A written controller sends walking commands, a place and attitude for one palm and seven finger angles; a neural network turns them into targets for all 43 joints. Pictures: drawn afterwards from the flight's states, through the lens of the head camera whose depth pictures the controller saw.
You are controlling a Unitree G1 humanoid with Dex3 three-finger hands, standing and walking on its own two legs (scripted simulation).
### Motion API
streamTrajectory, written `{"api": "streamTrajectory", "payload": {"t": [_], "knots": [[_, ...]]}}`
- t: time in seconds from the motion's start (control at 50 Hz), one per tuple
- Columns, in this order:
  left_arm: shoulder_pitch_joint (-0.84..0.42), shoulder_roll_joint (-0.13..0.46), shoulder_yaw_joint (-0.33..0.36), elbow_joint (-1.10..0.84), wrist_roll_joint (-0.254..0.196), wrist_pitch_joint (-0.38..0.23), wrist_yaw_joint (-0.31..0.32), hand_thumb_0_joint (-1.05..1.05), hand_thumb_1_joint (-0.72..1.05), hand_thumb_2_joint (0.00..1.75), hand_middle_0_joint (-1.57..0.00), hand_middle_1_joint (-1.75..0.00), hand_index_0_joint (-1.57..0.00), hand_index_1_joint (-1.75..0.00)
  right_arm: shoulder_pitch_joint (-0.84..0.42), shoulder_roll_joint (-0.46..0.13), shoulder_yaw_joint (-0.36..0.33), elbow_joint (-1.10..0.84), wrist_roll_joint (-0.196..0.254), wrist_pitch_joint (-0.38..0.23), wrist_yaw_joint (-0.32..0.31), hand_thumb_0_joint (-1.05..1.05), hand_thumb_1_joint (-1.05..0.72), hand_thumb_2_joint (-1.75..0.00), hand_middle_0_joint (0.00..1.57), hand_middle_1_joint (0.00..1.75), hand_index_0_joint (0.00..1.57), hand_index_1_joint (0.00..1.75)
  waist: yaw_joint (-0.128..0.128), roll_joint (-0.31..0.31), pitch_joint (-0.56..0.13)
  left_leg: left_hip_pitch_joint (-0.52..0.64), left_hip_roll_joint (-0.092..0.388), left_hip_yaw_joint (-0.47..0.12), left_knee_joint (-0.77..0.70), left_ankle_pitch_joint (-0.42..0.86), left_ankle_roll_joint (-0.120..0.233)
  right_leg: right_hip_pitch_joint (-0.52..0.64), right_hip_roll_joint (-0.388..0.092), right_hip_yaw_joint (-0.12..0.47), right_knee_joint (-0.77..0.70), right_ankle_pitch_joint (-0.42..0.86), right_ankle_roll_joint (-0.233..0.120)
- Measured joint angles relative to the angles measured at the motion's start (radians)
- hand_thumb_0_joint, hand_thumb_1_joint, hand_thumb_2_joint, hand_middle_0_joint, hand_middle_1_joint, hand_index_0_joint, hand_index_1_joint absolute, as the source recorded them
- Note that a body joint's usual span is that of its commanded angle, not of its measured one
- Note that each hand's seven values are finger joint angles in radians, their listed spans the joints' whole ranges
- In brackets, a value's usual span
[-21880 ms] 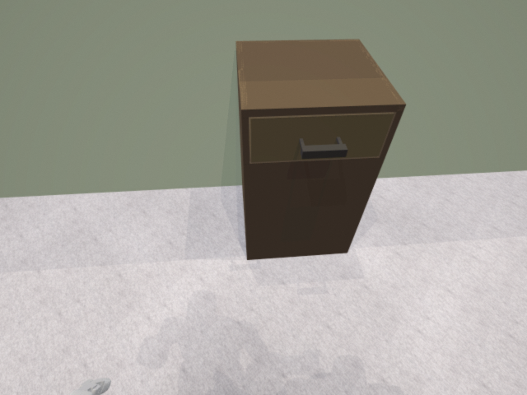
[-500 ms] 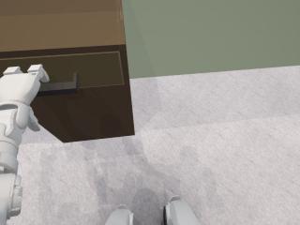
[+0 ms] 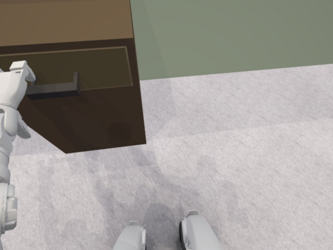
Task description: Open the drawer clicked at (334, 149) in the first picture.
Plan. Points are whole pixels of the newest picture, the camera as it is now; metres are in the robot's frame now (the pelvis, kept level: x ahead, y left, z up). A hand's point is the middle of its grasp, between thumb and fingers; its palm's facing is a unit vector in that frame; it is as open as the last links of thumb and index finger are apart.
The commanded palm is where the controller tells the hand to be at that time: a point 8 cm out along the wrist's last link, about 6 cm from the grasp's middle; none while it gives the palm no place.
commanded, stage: lower the fingers behind the handle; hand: left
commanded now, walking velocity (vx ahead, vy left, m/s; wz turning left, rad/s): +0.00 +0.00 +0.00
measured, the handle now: (54, 84) +0.55 +0.30 -0.03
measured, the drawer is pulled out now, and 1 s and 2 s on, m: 0.00 0.00 0.00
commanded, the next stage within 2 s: lift the fingers back up to retry in 1.48 s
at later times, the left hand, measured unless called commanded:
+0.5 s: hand (29, 105) +0.46 +0.34 -0.01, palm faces -0.01 +0.01 -1.00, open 13.6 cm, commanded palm +0.45 +0.33 +0.03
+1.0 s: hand (31, 109) +0.46 +0.33 -0.02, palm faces +0.02 +0.03 -1.00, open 14.2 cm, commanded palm +0.44 +0.33 -0.01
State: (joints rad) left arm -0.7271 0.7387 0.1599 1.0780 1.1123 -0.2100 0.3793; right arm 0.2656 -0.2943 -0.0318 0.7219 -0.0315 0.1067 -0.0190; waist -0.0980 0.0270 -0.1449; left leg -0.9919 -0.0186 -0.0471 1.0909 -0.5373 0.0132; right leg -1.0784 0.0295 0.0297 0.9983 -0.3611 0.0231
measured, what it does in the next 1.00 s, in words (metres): stands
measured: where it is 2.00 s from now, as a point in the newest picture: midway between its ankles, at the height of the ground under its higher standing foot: outside the picture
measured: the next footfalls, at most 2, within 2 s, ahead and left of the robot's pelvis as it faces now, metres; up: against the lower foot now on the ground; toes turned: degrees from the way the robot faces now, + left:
none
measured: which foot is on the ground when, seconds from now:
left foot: down 0.00-1.00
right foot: down 0.00-1.00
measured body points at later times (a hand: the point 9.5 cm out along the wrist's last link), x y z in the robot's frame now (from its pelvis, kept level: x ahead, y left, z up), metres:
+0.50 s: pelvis -0.01 +0.01 -0.02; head +0.15 +0.02 +0.40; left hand +0.46 +0.33 +0.04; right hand +0.03 -0.27 -0.15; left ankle -0.02 +0.11 -0.66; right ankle +0.05 -0.13 -0.66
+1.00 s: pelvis -0.03 +0.00 -0.05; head +0.13 +0.01 +0.37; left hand +0.45 +0.33 +0.03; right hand +0.02 -0.29 -0.17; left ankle -0.02 +0.11 -0.66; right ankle +0.05 -0.13 -0.66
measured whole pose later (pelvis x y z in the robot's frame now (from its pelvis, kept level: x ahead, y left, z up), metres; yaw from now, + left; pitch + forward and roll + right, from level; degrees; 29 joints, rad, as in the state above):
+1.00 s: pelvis -0.03 +0.00 -0.05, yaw +0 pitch +29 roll -2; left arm -0.84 0.76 0.13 1.08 1.10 -0.23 0.39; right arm 0.27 -0.30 0.00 0.69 -0.02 0.06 -0.03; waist -0.10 0.02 -0.16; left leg -1.25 -0.03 -0.05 1.32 -0.58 0.01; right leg -1.33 0.02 0.02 1.21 -0.39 0.03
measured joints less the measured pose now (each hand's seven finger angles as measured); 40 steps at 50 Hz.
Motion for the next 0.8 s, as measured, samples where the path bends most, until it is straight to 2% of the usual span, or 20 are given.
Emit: {"api": "streamTrajectory", "payload": {"t": [0.04,0.1,0.18,0.26,0.32,0.38,0.46,0.62,0.7,0.8], "knots": [[-0.006,-0.001,-0.025,0.025,-0.006,0.03,-0.024,0.0,-0.49,0.3,-0.31,-1.2,-0.32,-1.2,0.002,0.002,0.001,-0.006,0.004,-0.004,-0.002,0.01,-0.9,-0.89,0.21,0.3,0.2,0.3,0.004,0.003,0.006,0.0,-0.002,0.001,-0.007,0.006,0.002,0.001,-0.002,0.002,-0.007,0.005,0.002],[0.002,-0.017,-0.047,0.023,-0.015,0.026,-0.073,0.0,-0.49,0.3,-0.31,-1.2,-0.32,-1.2,0.013,0.008,0.0,-0.007,0.005,-0.015,-0.012,0.01,-0.9,-0.89,0.21,0.3,0.2,0.3,0.009,0.006,0.007,-0.001,-0.005,-0.002,-0.015,0.013,0.004,0.003,-0.005,-0.001,-0.018,0.011,0.003],[0.016,-0.015,-0.019,-0.028,-0.02,-0.05,-0.094,0.0,-0.49,0.3,-0.32,-1.2,-0.3,-1.21,0.028,0.02,0.003,0.009,-0.004,-0.026,-0.024,0.01,-0.9,-0.89,0.21,0.3,0.2,0.3,0.008,-0.003,-0.016,-0.018,-0.006,-0.008,0.003,0.004,0.003,-0.011,-0.007,-0.008,-0.003,0.002,0.003],[-0.009,-0.005,-0.02,-0.014,-0.001,-0.094,-0.057,0.0,-0.49,0.3,-0.31,-1.2,-0.31,-1.21,0.023,0.018,0.008,0.016,-0.007,-0.027,-0.017,0.01,-0.9,-0.89,0.21,0.3,0.2,0.3,-0.004,-0.006,-0.027,-0.053,-0.005,-0.015,0.052,-0.018,0.003,-0.043,-0.004,-0.016,0.037,-0.015,0.001],[-0.027,0.0,-0.012,0.013,0.012,-0.074,-0.024,0.0,-0.49,0.3,-0.31,-1.2,-0.31,-1.21,0.012,0.013,0.011,0.001,-0.008,-0.025,-0.007,0.01,-0.9,-0.89,0.21,0.3,0.2,0.3,-0.014,-0.005,-0.02,-0.088,-0.004,-0.013,0.085,-0.028,0.004,-0.078,-0.002,-0.014,0.066,-0.022,0.003],[-0.027,-0.008,0.007,-0.013,0.013,-0.066,0.014,0.0,-0.49,0.3,-0.31,-1.2,-0.33,-1.25,0.011,0.009,0.009,-0.008,-0.013,-0.023,0.002,0.0,-0.9,-0.89,0.21,0.3,0.2,0.3,-0.009,-0.001,-0.013,-0.118,-0.006,-0.011,0.105,-0.031,0.005,-0.106,-0.003,-0.012,0.084,-0.022,0.006],[-0.045,-0.017,-0.009,-0.011,0.01,-0.036,0.034,0.0,-0.49,0.3,-0.31,-1.2,-0.33,-1.28,0.003,0.01,0.013,0.0,-0.013,-0.013,0.01,0.0,-0.9,-0.89,0.21,0.3,0.2,0.3,-0.004,0.002,-0.009,-0.132,-0.009,-0.006,0.116,-0.03,0.008,-0.122,-0.005,-0.008,0.095,-0.021,0.01],[-0.077,-0.013,-0.039,0.032,-0.007,0.021,-0.013,0.0,-0.49,0.3,-0.31,-1.2,-0.3,-1.29,0.008,0.016,0.034,-0.013,0.0,-0.009,0.003,0.0,-0.9,-0.89,0.21,0.3,0.2,0.3,-0.016,0.002,-0.009,-0.123,-0.009,0.002,0.105,-0.019,0.009,-0.116,-0.005,0.0,0.089,-0.01,0.01],[-0.08,-0.001,-0.036,0.034,-0.01,0.013,-0.039,0.0,-0.49,0.3,-0.31,-1.2,-0.28,-1.27,0.02,0.012,0.036,-0.023,0.004,-0.016,-0.004,0.0,-0.9,-0.89,0.21,0.3,0.2,0.3,-0.019,0.0,-0.013,-0.132,-0.008,0.004,0.114,-0.019,0.008,-0.127,-0.004,0.002,0.1,-0.01,0.008],[-0.072,0.007,-0.026,0.016,-0.015,-0.014,-0.036,0.0,-0.49,0.3,-0.31,-1.2,-0.24,-1.25,0.031,0.003,0.03,-0.025,0.005,-0.027,-0.009,0.0,-0.9,-0.89,0.21,0.3,0.2,0.3,-0.013,0.0,-0.018,-0.165,-0.009,0.004,0.148,-0.029,0.006,-0.162,-0.003,0.001,0.134,-0.019,0.006]]}}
